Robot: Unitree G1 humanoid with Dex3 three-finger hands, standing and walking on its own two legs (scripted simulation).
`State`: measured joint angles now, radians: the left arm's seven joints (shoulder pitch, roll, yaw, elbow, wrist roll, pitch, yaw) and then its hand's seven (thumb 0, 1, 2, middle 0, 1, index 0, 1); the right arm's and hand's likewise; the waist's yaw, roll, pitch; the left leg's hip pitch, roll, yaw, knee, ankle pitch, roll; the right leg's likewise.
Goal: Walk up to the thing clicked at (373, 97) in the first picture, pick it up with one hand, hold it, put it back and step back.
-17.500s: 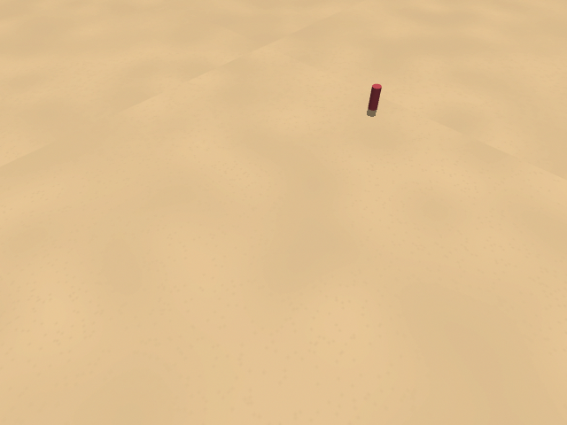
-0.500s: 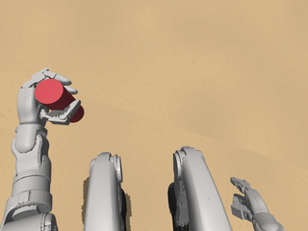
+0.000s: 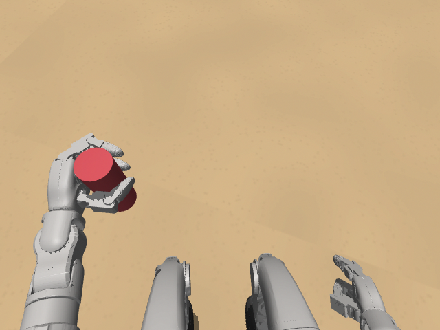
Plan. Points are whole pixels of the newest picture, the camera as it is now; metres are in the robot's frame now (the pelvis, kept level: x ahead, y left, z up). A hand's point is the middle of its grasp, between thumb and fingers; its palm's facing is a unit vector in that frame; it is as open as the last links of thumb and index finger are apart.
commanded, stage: lift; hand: left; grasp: from the side
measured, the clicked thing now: (109, 183) +0.37 +0.20 +0.01
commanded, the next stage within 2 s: hold in 1.02 s
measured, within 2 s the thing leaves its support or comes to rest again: neither
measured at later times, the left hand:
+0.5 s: hand (91, 151) +0.36 +0.18 +0.12, palm faces +0.02 -1.00 -0.05, open 7.7 cm
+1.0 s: hand (87, 132) +0.37 +0.17 +0.17, palm faces +0.01 -1.00 -0.02, open 7.7 cm
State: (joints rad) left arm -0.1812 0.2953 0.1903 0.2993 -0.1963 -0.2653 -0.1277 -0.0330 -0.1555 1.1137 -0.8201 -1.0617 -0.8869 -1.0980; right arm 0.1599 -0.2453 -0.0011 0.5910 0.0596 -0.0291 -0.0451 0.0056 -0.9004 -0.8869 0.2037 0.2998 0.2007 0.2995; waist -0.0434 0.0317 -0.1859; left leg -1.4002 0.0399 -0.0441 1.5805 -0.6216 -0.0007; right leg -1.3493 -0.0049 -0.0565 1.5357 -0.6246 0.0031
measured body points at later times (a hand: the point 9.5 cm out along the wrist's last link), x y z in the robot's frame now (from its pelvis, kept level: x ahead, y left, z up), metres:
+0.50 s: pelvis +0.03 +0.00 +0.09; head +0.11 +0.01 +0.53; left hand +0.36 +0.24 +0.13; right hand +0.17 -0.24 -0.02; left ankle +0.05 +0.12 -0.55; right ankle +0.05 -0.13 -0.55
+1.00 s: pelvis +0.03 +0.00 +0.13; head +0.09 +0.01 +0.57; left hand +0.36 +0.23 +0.17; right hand +0.17 -0.25 +0.02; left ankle +0.05 +0.12 -0.55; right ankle +0.05 -0.13 -0.55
